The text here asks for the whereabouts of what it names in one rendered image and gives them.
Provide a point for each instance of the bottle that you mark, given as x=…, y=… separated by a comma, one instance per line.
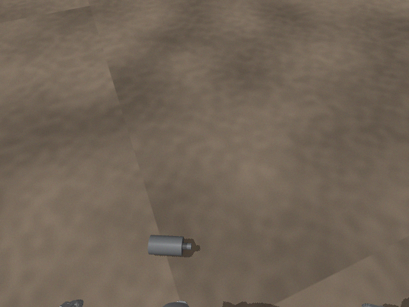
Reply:
x=167, y=245

